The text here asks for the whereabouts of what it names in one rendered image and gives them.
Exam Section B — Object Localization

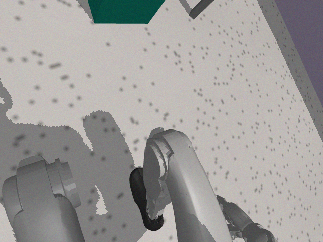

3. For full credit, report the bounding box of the right robot hand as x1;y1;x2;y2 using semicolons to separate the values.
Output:
216;195;254;240

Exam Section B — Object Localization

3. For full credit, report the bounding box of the right robot arm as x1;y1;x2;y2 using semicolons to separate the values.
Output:
242;223;277;242

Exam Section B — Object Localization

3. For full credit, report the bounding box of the right robot foot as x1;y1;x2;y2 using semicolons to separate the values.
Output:
129;168;164;231

